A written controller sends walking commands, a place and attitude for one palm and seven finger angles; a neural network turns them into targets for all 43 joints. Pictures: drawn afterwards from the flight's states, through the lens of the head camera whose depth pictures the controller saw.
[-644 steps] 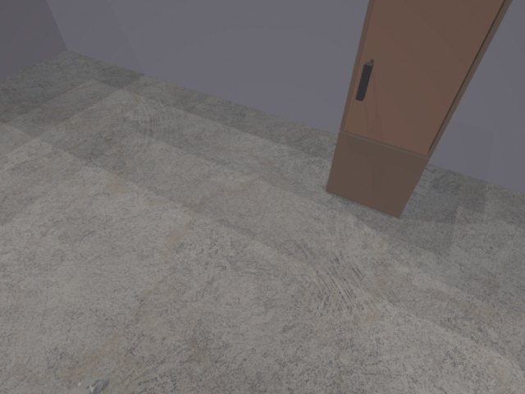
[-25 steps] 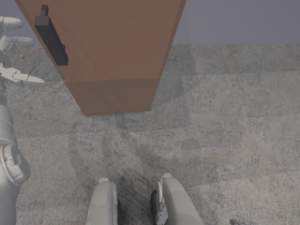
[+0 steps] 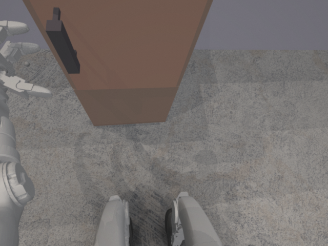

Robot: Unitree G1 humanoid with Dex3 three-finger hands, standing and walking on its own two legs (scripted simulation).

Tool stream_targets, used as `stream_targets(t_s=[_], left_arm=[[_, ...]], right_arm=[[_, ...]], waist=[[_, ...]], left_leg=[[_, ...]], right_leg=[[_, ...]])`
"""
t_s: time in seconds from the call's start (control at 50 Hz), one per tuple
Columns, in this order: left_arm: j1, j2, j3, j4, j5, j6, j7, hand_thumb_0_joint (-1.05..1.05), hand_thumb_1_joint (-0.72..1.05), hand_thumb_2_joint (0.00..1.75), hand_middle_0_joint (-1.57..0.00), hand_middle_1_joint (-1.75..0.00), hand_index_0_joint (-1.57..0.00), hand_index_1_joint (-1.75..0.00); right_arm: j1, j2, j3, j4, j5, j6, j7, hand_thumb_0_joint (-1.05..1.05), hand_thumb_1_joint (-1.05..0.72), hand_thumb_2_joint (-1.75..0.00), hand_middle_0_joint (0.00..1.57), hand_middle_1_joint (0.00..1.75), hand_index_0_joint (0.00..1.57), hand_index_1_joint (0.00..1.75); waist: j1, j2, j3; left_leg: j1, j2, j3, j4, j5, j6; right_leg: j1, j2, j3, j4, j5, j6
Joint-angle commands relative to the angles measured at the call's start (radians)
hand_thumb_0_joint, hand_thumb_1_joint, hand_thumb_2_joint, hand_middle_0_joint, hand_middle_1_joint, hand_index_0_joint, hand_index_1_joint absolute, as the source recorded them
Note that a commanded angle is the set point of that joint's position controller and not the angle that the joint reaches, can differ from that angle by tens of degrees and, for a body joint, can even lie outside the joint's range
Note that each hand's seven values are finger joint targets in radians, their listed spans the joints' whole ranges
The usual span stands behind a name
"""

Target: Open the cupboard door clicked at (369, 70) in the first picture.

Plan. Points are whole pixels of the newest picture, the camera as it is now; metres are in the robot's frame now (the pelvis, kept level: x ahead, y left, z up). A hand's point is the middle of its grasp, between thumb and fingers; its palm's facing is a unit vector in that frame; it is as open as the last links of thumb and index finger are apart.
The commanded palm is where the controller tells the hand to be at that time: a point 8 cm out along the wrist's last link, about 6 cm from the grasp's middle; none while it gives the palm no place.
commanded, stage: move the hooked fingers beside the handle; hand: left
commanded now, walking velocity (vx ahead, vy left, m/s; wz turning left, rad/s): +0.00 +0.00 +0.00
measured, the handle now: (66, 42) +0.57 +0.21 +0.04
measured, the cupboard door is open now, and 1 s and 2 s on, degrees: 0 0 0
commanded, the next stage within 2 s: slide the fingers in behind the handle in 0.36 s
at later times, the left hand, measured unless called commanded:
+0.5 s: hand (33, 64) +0.50 +0.26 +0.05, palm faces +0.06 -1.00 -0.04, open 14.0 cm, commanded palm +0.48 +0.28 +0.04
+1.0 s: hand (57, 61) +0.51 +0.22 +0.04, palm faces +0.06 -1.00 -0.02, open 14.0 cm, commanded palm +0.49 +0.25 +0.04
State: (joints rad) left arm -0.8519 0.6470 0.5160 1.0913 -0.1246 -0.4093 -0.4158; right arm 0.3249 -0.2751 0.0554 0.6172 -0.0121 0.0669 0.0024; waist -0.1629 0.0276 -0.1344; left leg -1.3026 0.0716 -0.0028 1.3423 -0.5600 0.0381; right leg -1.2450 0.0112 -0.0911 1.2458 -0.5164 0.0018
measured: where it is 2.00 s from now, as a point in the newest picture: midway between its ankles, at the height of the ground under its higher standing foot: (150, 244)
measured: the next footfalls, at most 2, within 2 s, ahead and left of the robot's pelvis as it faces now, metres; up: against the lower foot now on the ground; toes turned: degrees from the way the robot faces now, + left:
none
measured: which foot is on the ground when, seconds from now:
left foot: down 0.00-1.00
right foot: down 0.00-1.00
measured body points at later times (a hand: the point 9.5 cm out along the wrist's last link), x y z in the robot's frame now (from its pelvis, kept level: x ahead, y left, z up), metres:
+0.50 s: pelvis +0.00 +0.00 +0.00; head +0.17 +0.03 +0.41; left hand +0.49 +0.31 +0.05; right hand +0.03 -0.27 -0.11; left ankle +0.02 +0.09 -0.61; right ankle +0.03 -0.13 -0.61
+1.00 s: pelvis +0.00 -0.01 +0.00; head +0.17 +0.02 +0.41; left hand +0.50 +0.27 +0.05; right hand +0.04 -0.28 -0.11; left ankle +0.02 +0.09 -0.61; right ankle +0.03 -0.13 -0.61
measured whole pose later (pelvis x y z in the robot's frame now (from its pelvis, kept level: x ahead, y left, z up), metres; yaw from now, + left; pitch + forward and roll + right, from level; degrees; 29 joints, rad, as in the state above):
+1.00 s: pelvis +0.00 -0.01 +0.00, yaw +0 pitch +29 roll -4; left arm -0.88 0.56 0.47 1.12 -0.08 -0.44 -0.28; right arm 0.31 -0.27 0.05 0.61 -0.03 0.06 0.01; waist -0.18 0.03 -0.14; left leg -1.30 0.07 0.00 1.34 -0.56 0.03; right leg -1.26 0.01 -0.08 1.27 -0.52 -0.01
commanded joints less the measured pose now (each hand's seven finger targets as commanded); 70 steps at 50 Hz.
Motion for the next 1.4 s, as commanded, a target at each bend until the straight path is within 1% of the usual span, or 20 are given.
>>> stream_targets(t_s=[0.0,0.12,0.24,0.3,0.32,0.4,0.48,0.56,0.62,0.66,0.72,0.78,0.88,0.92,1.02,1.1,1.2,1.26,1.3,1.38], left_arm=[[-0.340,0.207,-0.011,-0.186,-0.019,-0.044,0.000,0.00,-0.50,0.30,-0.30,-1.20,-0.30,-1.20],[-0.390,0.244,0.021,-0.245,-0.005,-0.112,0.062,0.00,-0.50,0.30,-0.30,-1.20,-0.30,-1.20],[-0.375,0.243,0.001,-0.127,0.023,-0.084,0.071,0.00,-0.50,0.30,-0.30,-1.20,-0.30,-1.20],[-0.383,0.249,0.006,-0.139,0.013,-0.084,0.058,0.00,-0.50,0.30,-0.30,-1.20,-0.30,-1.20],[-0.367,0.288,0.036,-0.159,0.011,-0.091,0.054,0.00,-0.50,0.30,-0.30,-1.20,-0.30,-1.20],[-0.369,0.259,0.029,-0.224,-0.013,-0.117,0.038,0.00,-0.50,0.30,-0.30,-1.20,-0.30,-1.20],[-0.364,0.203,-0.008,-0.191,-0.018,-0.089,0.036,0.00,-0.50,0.30,-0.30,-1.20,-0.30,-1.20],[-0.367,0.229,0.010,-0.179,-0.014,-0.076,0.044,0.00,-0.50,0.30,-0.30,-1.20,-0.30,-1.20],[-0.372,0.191,-0.022,-0.205,-0.007,-0.093,0.058,0.00,-0.50,0.30,-0.30,-1.20,-0.30,-1.20],[-0.390,0.190,-0.023,-0.180,0.001,-0.096,0.074,0.00,-0.50,0.30,-0.30,-1.20,-0.30,-1.20],[-0.402,0.189,-0.021,-0.195,0.005,-0.108,0.094,0.00,-0.50,0.30,-0.30,-1.20,-0.30,-1.20],[-0.420,0.147,-0.054,-0.174,0.013,-0.104,0.111,0.00,-0.50,0.30,-0.30,-1.20,-0.30,-1.20],[-0.418,0.191,-0.016,-0.158,0.025,-0.094,0.136,0.00,-0.50,0.30,-0.30,-1.20,-0.30,-1.20],[-0.408,0.208,0.000,-0.185,0.028,-0.104,0.141,0.00,-0.50,0.30,-0.30,-1.20,-0.30,-1.20],[-0.361,0.143,-0.027,-0.240,0.018,-0.117,0.147,0.00,-0.50,0.30,-0.30,-1.20,-0.30,-1.20],[-0.368,0.077,-0.073,-0.193,0.010,-0.095,0.148,0.00,-0.50,0.30,-0.30,-1.20,-0.30,-1.20],[-0.395,0.091,-0.056,-0.239,0.012,-0.121,0.172,0.00,-0.50,0.30,-0.30,-1.20,-0.30,-1.20],[-0.395,0.037,-0.095,-0.214,0.020,-0.135,0.189,0.00,-0.50,0.30,-0.30,-1.20,-0.30,-1.20],[-0.396,0.068,-0.071,-0.198,0.028,-0.141,0.202,0.00,-0.50,0.30,-0.30,-1.20,-0.30,-1.20],[-0.400,0.048,-0.087,-0.174,0.041,-0.137,0.214,0.00,-0.50,0.30,-0.30,-1.20,-0.30,-1.20]], right_arm=[[0.180,-0.206,-0.078,-0.038,-0.001,-0.010,-0.019,0.00,-0.90,-0.90,0.20,0.30,0.20,0.30],[0.168,-0.200,-0.077,-0.034,-0.012,-0.014,-0.014,0.00,-0.90,-0.90,0.20,0.30,0.20,0.30],[0.157,-0.202,-0.065,-0.045,-0.008,-0.004,-0.015,0.00,-0.90,-0.90,0.20,0.30,0.20,0.30],[0.155,-0.203,-0.065,-0.055,-0.008,-0.006,-0.017,0.00,-0.90,-0.90,0.20,0.30,0.20,0.30],[0.156,-0.208,-0.065,-0.058,-0.009,-0.004,-0.019,0.00,-0.90,-0.90,0.20,0.30,0.20,0.30],[0.161,-0.202,-0.072,-0.052,-0.009,-0.007,-0.013,0.00,-0.90,-0.90,0.20,0.30,0.20,0.30],[0.160,-0.198,-0.074,-0.044,-0.003,-0.005,-0.014,0.00,-0.90,-0.90,0.20,0.30,0.20,0.30],[0.166,-0.198,-0.073,-0.037,-0.003,-0.006,-0.019,0.00,-0.90,-0.90,0.20,0.30,0.20,0.30],[0.160,-0.190,-0.072,-0.040,-0.005,-0.011,-0.016,0.00,-0.90,-0.90,0.20,0.30,0.20,0.30],[0.160,-0.189,-0.071,-0.032,-0.007,-0.014,-0.016,0.00,-0.90,-0.90,0.20,0.30,0.20,0.30],[0.163,-0.190,-0.073,-0.035,-0.010,-0.017,-0.015,0.00,-0.90,-0.90,0.20,0.30,0.20,0.30],[0.159,-0.187,-0.072,-0.032,-0.012,-0.019,-0.012,0.00,-0.90,-0.90,0.20,0.30,0.20,0.30],[0.167,-0.188,-0.070,-0.039,-0.014,-0.015,-0.011,0.00,-0.90,-0.90,0.20,0.30,0.20,0.30],[0.171,-0.186,-0.071,-0.045,-0.016,-0.013,-0.010,0.00,-0.90,-0.90,0.20,0.30,0.20,0.30],[0.173,-0.175,-0.079,-0.050,-0.017,-0.009,0.002,0.00,-0.90,-0.90,0.20,0.30,0.20,0.30],[0.173,-0.169,-0.079,-0.042,-0.011,-0.006,0.002,0.00,-0.90,-0.90,0.20,0.30,0.20,0.30],[0.177,-0.168,-0.083,-0.037,-0.017,-0.012,-0.001,0.00,-0.90,-0.90,0.20,0.30,0.20,0.30],[0.169,-0.158,-0.083,-0.031,-0.020,-0.014,0.005,0.00,-0.90,-0.90,0.20,0.30,0.20,0.30],[0.174,-0.164,-0.082,-0.031,-0.022,-0.013,0.005,0.00,-0.90,-0.90,0.20,0.30,0.20,0.30],[0.165,-0.161,-0.082,-0.038,-0.021,-0.011,0.007,0.00,-0.90,-0.90,0.20,0.30,0.20,0.30]], waist=[[-0.017,0.198,-0.525],[-0.004,0.243,-0.556],[-0.023,0.181,-0.475],[-0.022,0.174,-0.498],[-0.006,0.182,-0.538],[-0.003,0.216,-0.606],[-0.019,0.162,-0.543],[-0.013,0.138,-0.531],[-0.012,0.193,-0.537],[-0.022,0.174,-0.492],[-0.016,0.191,-0.530],[-0.030,0.183,-0.515],[-0.023,0.146,-0.546],[-0.010,0.173,-0.589],[-0.004,0.175,-0.629],[-0.029,0.119,-0.529],[-0.016,0.138,-0.573],[-0.027,0.141,-0.541],[-0.022,0.120,-0.540],[-0.025,0.123,-0.530]], left_leg=[[0.566,-0.015,-0.107,-0.155,0.486,-0.015],[0.630,-0.014,-0.120,-0.160,0.528,-0.037],[0.515,-0.019,-0.102,-0.160,0.425,-0.021],[0.496,-0.023,-0.095,-0.151,0.404,-0.013],[0.512,-0.022,-0.095,-0.151,0.435,-0.017],[0.585,-0.019,-0.107,-0.145,0.516,-0.024],[0.520,-0.022,-0.095,-0.152,0.444,-0.014],[0.474,-0.026,-0.083,-0.149,0.402,-0.007],[0.515,-0.026,-0.083,-0.154,0.414,-0.013],[0.486,-0.024,-0.084,-0.154,0.375,-0.012],[0.509,-0.027,-0.086,-0.156,0.393,-0.014],[0.500,-0.027,-0.089,-0.154,0.372,-0.015],[0.451,-0.032,-0.074,-0.140,0.388,-0.007],[0.473,-0.032,-0.068,-0.134,0.442,-0.009],[0.524,-0.030,-0.068,-0.136,0.515,-0.013],[0.466,-0.032,-0.061,-0.148,0.442,-0.007],[0.497,-0.036,-0.060,-0.147,0.456,-0.010],[0.485,-0.037,-0.055,-0.149,0.434,-0.012],[0.466,-0.039,-0.055,-0.147,0.427,-0.009],[0.444,-0.042,-0.051,-0.147,0.394,-0.010]], right_leg=[[0.126,0.036,0.023,-0.129,0.265,-0.027],[0.111,0.037,0.019,-0.122,0.253,-0.032],[0.135,0.035,0.024,-0.120,0.229,-0.028],[0.157,0.036,0.033,-0.120,0.234,-0.028],[0.179,0.036,0.034,-0.116,0.254,-0.029],[0.169,0.039,0.029,-0.109,0.287,-0.030],[0.189,0.038,0.034,-0.131,0.270,-0.021],[0.212,0.037,0.044,-0.138,0.260,-0.020],[0.182,0.036,0.042,-0.135,0.252,-0.026],[0.166,0.037,0.040,-0.139,0.224,-0.025],[0.175,0.036,0.040,-0.133,0.232,-0.028],[0.156,0.035,0.036,-0.131,0.217,-0.026],[0.219,0.035,0.049,-0.126,0.258,-0.022],[0.245,0.034,0.053,-0.114,0.311,-0.023],[0.269,0.036,0.051,-0.114,0.375,-0.021],[0.263,0.036,0.052,-0.136,0.345,-0.018],[0.268,0.035,0.055,-0.132,0.348,-0.021],[0.254,0.034,0.053,-0.136,0.331,-0.019],[0.267,0.035,0.056,-0.131,0.329,-0.021],[0.261,0.033,0.058,-0.133,0.307,-0.021]])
